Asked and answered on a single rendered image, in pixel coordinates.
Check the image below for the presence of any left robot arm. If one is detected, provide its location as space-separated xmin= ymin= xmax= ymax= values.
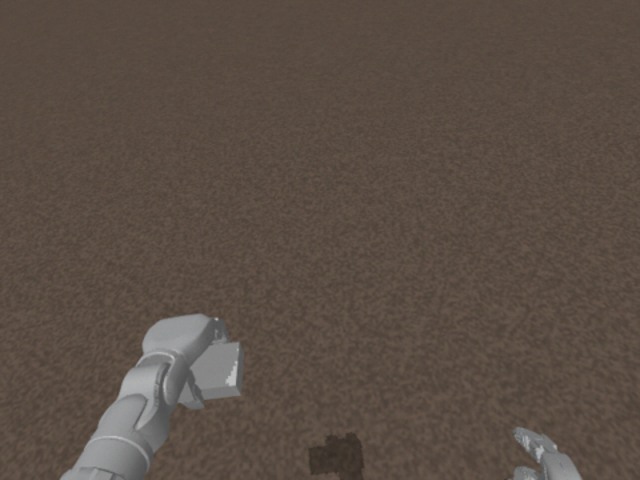
xmin=60 ymin=348 xmax=189 ymax=480

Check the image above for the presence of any small box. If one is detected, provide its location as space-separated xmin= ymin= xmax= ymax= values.
xmin=143 ymin=342 xmax=244 ymax=400

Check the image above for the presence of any left robot hand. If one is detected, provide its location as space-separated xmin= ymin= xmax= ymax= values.
xmin=142 ymin=313 xmax=231 ymax=410

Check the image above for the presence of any right robot hand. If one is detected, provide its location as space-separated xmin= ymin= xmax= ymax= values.
xmin=508 ymin=427 xmax=583 ymax=480

